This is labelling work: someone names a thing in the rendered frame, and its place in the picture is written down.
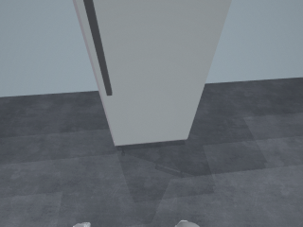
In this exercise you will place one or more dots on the handle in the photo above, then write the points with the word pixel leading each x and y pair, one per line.
pixel 93 23

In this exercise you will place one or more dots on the fridge door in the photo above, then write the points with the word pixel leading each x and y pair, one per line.
pixel 158 55

